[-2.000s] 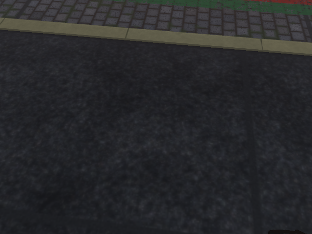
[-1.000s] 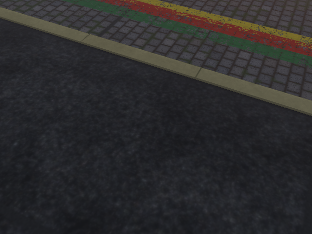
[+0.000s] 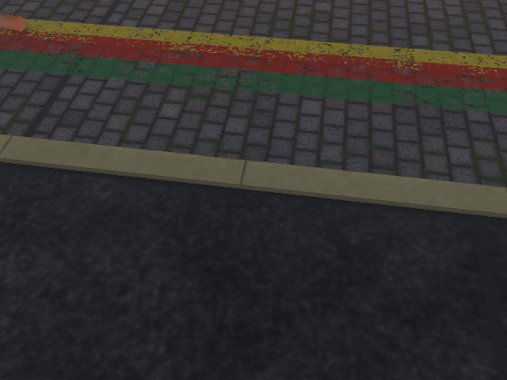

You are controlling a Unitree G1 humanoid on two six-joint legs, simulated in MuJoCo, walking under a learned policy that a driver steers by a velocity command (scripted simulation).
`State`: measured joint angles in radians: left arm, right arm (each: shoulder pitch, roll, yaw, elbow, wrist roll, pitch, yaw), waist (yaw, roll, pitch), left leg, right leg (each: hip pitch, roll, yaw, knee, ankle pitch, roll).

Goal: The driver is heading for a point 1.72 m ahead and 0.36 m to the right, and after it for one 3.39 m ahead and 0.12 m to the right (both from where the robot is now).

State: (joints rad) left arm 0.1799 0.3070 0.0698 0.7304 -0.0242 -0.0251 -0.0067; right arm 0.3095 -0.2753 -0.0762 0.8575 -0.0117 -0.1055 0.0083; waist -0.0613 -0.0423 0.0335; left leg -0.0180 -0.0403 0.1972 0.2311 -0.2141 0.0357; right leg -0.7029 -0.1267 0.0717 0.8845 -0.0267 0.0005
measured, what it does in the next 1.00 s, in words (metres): walks ahead, turning right: right foot, then left foot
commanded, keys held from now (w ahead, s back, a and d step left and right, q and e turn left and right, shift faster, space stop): w+e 0.32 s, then e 0.26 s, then no key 0.42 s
